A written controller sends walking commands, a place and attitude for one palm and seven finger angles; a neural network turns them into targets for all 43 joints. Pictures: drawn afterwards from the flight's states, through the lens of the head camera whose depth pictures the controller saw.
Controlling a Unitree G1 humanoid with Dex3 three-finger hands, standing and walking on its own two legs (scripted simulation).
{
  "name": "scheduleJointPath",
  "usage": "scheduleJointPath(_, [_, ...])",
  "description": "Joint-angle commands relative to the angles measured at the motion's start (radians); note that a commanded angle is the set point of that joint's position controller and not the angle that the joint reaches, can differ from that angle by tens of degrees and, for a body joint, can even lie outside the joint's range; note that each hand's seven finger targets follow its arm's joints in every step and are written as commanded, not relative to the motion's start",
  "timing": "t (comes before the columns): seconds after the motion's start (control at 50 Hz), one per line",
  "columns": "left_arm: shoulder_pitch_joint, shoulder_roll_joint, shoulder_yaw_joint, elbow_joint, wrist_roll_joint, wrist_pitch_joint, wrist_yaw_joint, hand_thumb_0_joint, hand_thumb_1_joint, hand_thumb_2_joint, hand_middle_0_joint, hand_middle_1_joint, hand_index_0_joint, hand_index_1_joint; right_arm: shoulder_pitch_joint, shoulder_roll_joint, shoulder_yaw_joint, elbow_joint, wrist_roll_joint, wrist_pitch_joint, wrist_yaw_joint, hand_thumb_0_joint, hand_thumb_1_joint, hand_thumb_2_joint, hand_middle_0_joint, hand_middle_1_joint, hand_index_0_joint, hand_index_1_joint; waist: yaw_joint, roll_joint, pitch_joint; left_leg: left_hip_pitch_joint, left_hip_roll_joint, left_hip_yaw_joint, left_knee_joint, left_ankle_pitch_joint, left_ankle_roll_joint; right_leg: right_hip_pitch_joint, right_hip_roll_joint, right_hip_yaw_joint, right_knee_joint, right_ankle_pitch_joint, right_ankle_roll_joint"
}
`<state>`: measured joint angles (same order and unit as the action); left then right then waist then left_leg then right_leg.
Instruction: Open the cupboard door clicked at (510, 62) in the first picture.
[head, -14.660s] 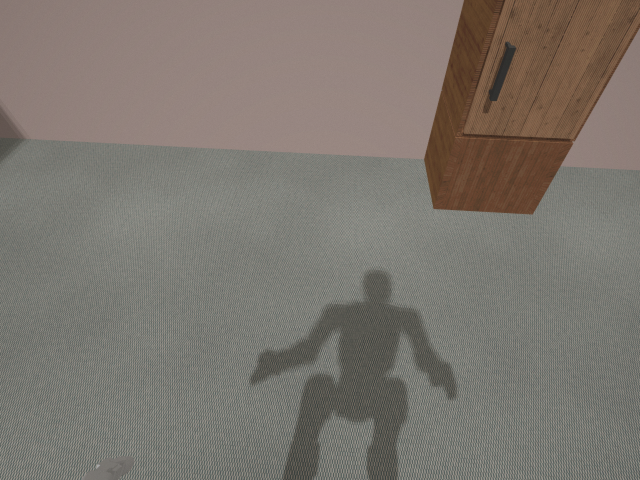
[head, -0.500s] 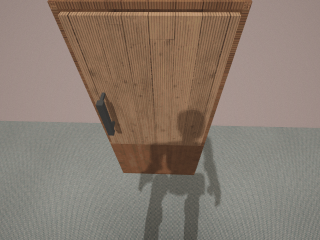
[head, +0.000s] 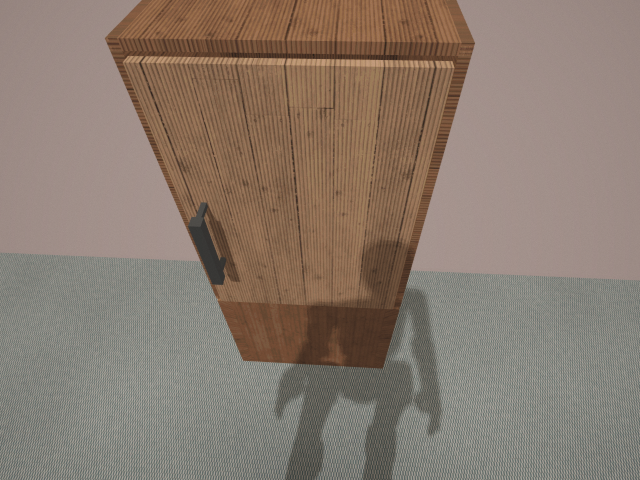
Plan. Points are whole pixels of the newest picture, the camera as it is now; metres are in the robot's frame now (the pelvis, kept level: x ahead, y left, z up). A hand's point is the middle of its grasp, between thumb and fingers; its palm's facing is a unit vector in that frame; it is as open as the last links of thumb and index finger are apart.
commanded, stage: look again from close up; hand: left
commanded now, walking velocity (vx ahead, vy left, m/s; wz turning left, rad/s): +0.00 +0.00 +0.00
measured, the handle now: (211, 245) +0.52 +0.25 -0.10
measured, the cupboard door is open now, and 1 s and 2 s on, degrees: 0 0 0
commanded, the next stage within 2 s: raise the hand with hooked fingers in 0.48 s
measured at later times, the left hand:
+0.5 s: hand out of the picture +0.01 +0.17 -0.17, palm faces +0.04 -0.98 -0.22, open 7.3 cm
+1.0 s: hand (186, 475) +0.14 +0.19 -0.09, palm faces -0.03 -1.00 +0.05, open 8.5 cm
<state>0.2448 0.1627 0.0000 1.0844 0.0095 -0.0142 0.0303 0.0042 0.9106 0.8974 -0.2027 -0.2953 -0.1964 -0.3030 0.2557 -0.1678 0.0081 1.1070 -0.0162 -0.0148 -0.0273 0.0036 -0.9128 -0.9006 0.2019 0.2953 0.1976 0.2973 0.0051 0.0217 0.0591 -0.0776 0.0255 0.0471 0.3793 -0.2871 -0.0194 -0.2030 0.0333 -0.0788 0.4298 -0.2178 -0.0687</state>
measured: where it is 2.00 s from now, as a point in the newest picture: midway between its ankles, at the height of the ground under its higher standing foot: outside the picture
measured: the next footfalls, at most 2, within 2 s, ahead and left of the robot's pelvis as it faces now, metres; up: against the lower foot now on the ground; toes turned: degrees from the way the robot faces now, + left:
none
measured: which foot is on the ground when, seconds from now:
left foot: down 0.00-1.00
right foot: down 0.00-1.00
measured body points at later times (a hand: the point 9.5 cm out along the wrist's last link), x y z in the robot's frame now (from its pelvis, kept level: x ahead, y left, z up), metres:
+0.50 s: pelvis +0.00 -0.01 +0.00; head +0.02 -0.01 +0.45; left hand +0.01 +0.22 -0.15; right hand -0.02 -0.22 -0.16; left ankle -0.05 +0.13 -0.74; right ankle +0.01 -0.07 -0.74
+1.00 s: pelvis -0.04 +0.02 -0.09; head +0.01 +0.04 +0.36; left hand +0.14 +0.24 -0.09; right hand +0.21 -0.24 -0.10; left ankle -0.05 +0.13 -0.74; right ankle +0.01 -0.07 -0.74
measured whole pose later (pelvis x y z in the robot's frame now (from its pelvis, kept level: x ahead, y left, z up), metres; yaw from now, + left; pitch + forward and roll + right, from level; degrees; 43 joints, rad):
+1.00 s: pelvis -0.04 +0.02 -0.09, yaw +1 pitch +14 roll +1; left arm 0.38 0.15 0.10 0.28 -0.23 -0.62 -0.36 0.01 0.62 0.77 -0.22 -0.48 -0.22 -0.49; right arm 0.11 -0.32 -0.08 0.49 0.01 -0.26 0.01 0.01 -0.91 -0.90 0.20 0.30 0.20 0.30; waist 0.02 -0.08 -0.14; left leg -0.79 -0.01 0.05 1.12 -0.57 0.02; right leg -0.91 -0.03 -0.07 1.12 -0.46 -0.05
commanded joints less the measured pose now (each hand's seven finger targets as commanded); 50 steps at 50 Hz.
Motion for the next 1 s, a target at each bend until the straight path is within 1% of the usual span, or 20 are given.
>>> scheduleJointPath(0.0, [0.035, 0.124, 0.025, -0.033, -0.003, -0.019, 0.004, 0.0, 0.9, 0.9, -0.2, -0.3, -0.2, -0.3, 0.081, -0.078, -0.016, -0.015, 0.003, -0.009, -0.01, 0.0, -0.9, -0.9, 0.2, 0.3, 0.2, 0.3, -0.004, -0.04, 0.003, -0.098, 0.065, -0.052, -0.055, 0.082, 0.035, 0.064, -0.157, 0.18, -0.113, 0.111, 0.009])
scheduleJointPath(0.52, [0.058, 0.103, 0.027, -0.018, -0.003, -0.02, 0.005, 0.0, 0.9, 0.9, -0.2, -0.3, -0.2, -0.3, 0.138, -0.042, -0.014, 0.01, 0.002, -0.013, -0.013, 0.0, -0.9, -0.9, 0.2, 0.3, 0.2, 0.3, 0.001, -0.037, 0.007, -0.117, 0.071, -0.055, -0.06, 0.107, 0.036, 0.076, -0.15, 0.161, -0.111, 0.116, 0.014])
scheduleJointPath(0.54, [0.06, 0.108, 0.027, -0.02, -0.003, -0.022, 0.005, 0.0, 0.9, 0.9, -0.2, -0.3, -0.2, -0.3, 0.135, -0.054, -0.015, 0.009, 0.003, -0.016, -0.013, 0.0, -0.9, -0.9, 0.2, 0.3, 0.2, 0.3, 0.002, -0.028, -0.001, -0.116, 0.07, -0.054, -0.055, 0.12, 0.035, 0.081, -0.151, 0.165, -0.104, 0.145, 0.015])
scheduleJointPath(0.56, [0.179, 0.136, 0.039, 0.028, 0.003, -0.039, 0.05, 0.0, 0.9, 0.9, -0.2, -0.3, -0.2, -0.3, 0.026, -0.096, -0.036, -0.046, 0.015, -0.025, -0.007, 0.0, -0.9, -0.9, 0.2, 0.3, 0.2, 0.3, 0.044, -0.078, -0.056, -0.189, 0.063, 0.045, 0.199, 0.003, 0.0, 0.145, -0.224, 0.225, -0.066, 0.798, 0.141])
scheduleJointPath(0.58, [-0.598, 0.358, 0.131, -1.438, -0.218, -0.274, 0.021, 0.0, 0.877, 0.89, -0.202, -0.315, -0.202, -0.315, -0.031, -0.271, -0.028, -0.415, 0.06, -0.187, -0.053, 0.0, -0.9, -0.9, 0.2, 0.3, 0.2, 0.3, -0.075, 0.154, -0.501, 0.008, -0.046, -0.026, 0.032, 0.211, 0.053, 0.225, -0.149, 0.204, 0.02, 0.515, 0.047])
scheduleJointPath(0.6, [-0.152, 0.282, 0.139, -1.171, -0.136, -0.214, 0.062, 0.0, 0.853, 0.88, -0.203, -0.33, -0.203, -0.33, -0.099, -0.184, -0.02, -0.367, 0.04, -0.257, -0.082, 0.0, -0.9, -0.9, 0.2, 0.3, 0.2, 0.3, 0.016, 0.33, -0.468, 0.015, -0.044, 0.008, 0.031, 0.343, 0.062, 0.226, -0.085, 0.156, 0.043, 0.347, 0.003])
scheduleJointPath(0.62, [-0.111, 0.205, 0.103, -1.06, -0.158, -0.165, 0.108, 0.0, 0.83, 0.87, -0.205, -0.345, -0.205, -0.345, -0.097, -0.199, -0.027, -0.307, 0.051, -0.272, -0.083, 0.0, -0.9, -0.9, 0.2, 0.3, 0.2, 0.3, -0.005, 0.291, -0.343, -0.044, -0.02, -0.019, 0.036, 0.272, 0.029, 0.119, -0.079, 0.1, 0.029, 0.18, 0.01])
scheduleJointPath(0.64, [0.157, -0.049, -0.025, -0.837, -0.167, -0.087, 0.087, 0.0, 0.807, 0.86, -0.207, -0.36, -0.207, -0.36, -0.052, -0.141, -0.025, -0.302, 0.06, -0.273, -0.07, 0.0, -0.9, -0.9, 0.2, 0.3, 0.2, 0.3, -0.021, 0.111, -0.182, -0.129, -0.004, -0.041, 0.029, 0.252, 0.038, 0.026, -0.061, 0.054, 0.019, 0.141, 0.031])
scheduleJointPath(0.66, [-0.034, -0.004, 0.001, -0.983, -0.209, -0.13, 0.063, 0.0, 0.783, 0.85, -0.208, -0.375, -0.208, -0.375, -0.083, -0.19, -0.031, -0.381, 0.07, -0.291, -0.066, 0.0, -0.9, -0.9, 0.2, 0.3, 0.2, 0.3, -0.051, -0.043, -0.045, -0.204, -0.006, -0.079, 0.071, 0.206, 0.051, -0.077, -0.063, 0.048, 0.028, 0.117, 0.051])
scheduleJointPath(0.68, [-0.046, 0.065, 0.072, -0.972, -0.208, -0.195, 0.035, 0.0, 0.76, 0.84, -0.21, -0.39, -0.21, -0.39, -0.06, -0.22, -0.058, -0.393, 0.054, -0.305, -0.065, 0.0, -0.9, -0.9, 0.2, 0.3, 0.2, 0.3, -0.065, -0.179, -0.082, -0.234, -0.013, -0.065, 0.132, 0.157, 0.058, -0.147, -0.066, 0.034, 0.044, 0.04, 0.067])
scheduleJointPath(0.7, [-0.003, 0.033, 0.064, -0.858, -0.199, -0.251, 0.003, 0.0, 0.737, 0.83, -0.212, -0.405, -0.212, -0.405, -0.054, -0.221, -0.069, -0.412, 0.039, -0.313, -0.06, 0.0, -0.9, -0.9, 0.2, 0.3, 0.2, 0.3, -0.071, -0.306, -0.021, -0.324, -0.02, -0.063, 0.19, 0.08, 0.06, -0.25, -0.069, 0.035, 0.063, -0.058, 0.082])
scheduleJointPath(0.72, [0.107, 0.03, 0.106, -0.733, -0.199, -0.3, -0.032, 0.0, 0.713, 0.82, -0.213, -0.42, -0.213, -0.42, -0.062, -0.22, -0.076, -0.442, 0.036, -0.315, -0.048, 0.0, -0.9, -0.9, 0.2, 0.3, 0.2, 0.3, -0.034, -0.319, 0.002, -0.417, -0.036, -0.07, 0.239, 0.032, 0.051, -0.292, -0.076, 0.046, 0.105, -0.126, 0.075])
scheduleJointPath(0.74, [0.189, -0.007, 0.1, -0.721, -0.218, -0.366, -0.08, 0.0, 0.69, 0.81, -0.215, -0.435, -0.215, -0.435, -0.07, -0.212, -0.077, -0.481, 0.03, -0.32, -0.033, 0.0, -0.9, -0.9, 0.2, 0.3, 0.2, 0.3, -0.002, -0.381, -0.05, -0.491, -0.046, -0.067, 0.285, -0.003, 0.039, -0.3, -0.078, 0.061, 0.157, -0.17, 0.076])
scheduleJointPath(0.78, [0.335, -0.024, 0.124, -0.771, -0.259, -0.518, -0.189, 0.0, 0.643, 0.79, -0.218, -0.465, -0.218, -0.465, -0.108, -0.206, -0.094, -0.55, 0.022, -0.333, -0.001, 0.0, -0.9, -0.9, 0.2, 0.3, 0.2, 0.3, 0.054, -0.356, -0.164, -0.596, -0.061, -0.041, 0.379, -0.02, 0.02, -0.275, -0.078, 0.085, 0.269, -0.12, 0.068])
scheduleJointPath(0.8, [0.358, -0.021, 0.129, -0.803, -0.275, -0.588, -0.249, 0.0, 0.62, 0.78, -0.22, -0.48, -0.22, -0.48, -0.126, -0.209, -0.097, -0.586, 0.021, -0.334, 0.017, 0.0, -0.9, -0.9, 0.2, 0.3, 0.2, 0.3, 0.065, -0.286, -0.21, -0.632, -0.073, -0.03, 0.423, -0.013, 0.011, -0.267, -0.081, 0.091, 0.33, -0.054, 0.061])
scheduleJointPath(0.82, [0.383, 0.031, 0.186, -0.783, -0.279, -0.642, -0.31, 0.0, 0.597, 0.77, -0.222, -0.495, -0.222, -0.495, -0.12, -0.215, -0.106, -0.602, 0.023, -0.326, 0.038, 0.0, -0.9, -0.9, 0.2, 0.3, 0.2, 0.3, 0.084, -0.126, -0.259, -0.633, -0.085, -0.019, 0.471, 0.017, -0.002, -0.26, -0.092, 0.114, 0.392, 0.018, 0.041])
scheduleJointPath(0.84, [0.345, 0.038, 0.168, -0.81, -0.278, -0.696, -0.37, 0.0, 0.573, 0.76, -0.223, -0.51, -0.223, -0.51, -0.138, -0.216, -0.103, -0.625, 0.024, -0.321, 0.051, 0.0, -0.9, -0.9, 0.2, 0.3, 0.2, 0.3, 0.067, -0.054, -0.276, -0.657, -0.087, -0.013, 0.521, 0.03, -0.004, -0.303, -0.093, 0.112, 0.445, 0.059, 0.03])
scheduleJointPath(0.86, [0.314, 0.067, 0.183, -0.813, -0.27, -0.722, -0.401, 0.0, 0.55, 0.75, -0.225, -0.525, -0.225, -0.525, -0.15, -0.216, -0.105, -0.648, 0.024, -0.313, 0.054, 0.0, -0.9, -0.9, 0.2, 0.3, 0.2, 0.3, 0.062, -0.047, -0.303, -0.706, -0.088, -0.006, 0.568, 0.027, 0.001, -0.344, -0.093, 0.12, 0.488, 0.062, 0.028])
scheduleJointPath(0.92, [0.173, 0.135, 0.227, -0.921, -0.281, -0.672, -0.409, 0.0, 0.48, 0.72, -0.23, -0.57, -0.23, -0.57, -0.168, -0.224, -0.109, -0.73, 0.032, -0.273, 0.041, 0.0, -0.9, -0.9, 0.2, 0.3, 0.2, 0.3, 0.057, -0.087, -0.311, -0.836, -0.089, -0.003, 0.638, -0.068, 0.022, -0.452, -0.08, 0.158, 0.527, -0.134, 0.03])
scheduleJointPath(0.98, [0.009, 0.146, 0.223, -1.164, -0.287, -0.664, -0.344, 0.0, 0.41, 0.69, -0.235, -0.615, -0.235, -0.615, -0.154, -0.206, -0.1, -0.788, 0.033, -0.266, 0.025, 0.0, -0.9, -0.9, 0.2, 0.3, 0.2, 0.3, 0.035, 0.048, -0.389, -0.816, -0.068, -0.032, 0.663, -0.136, 0.035, -0.541, -0.066, 0.138, 0.559, -0.269, 0.029])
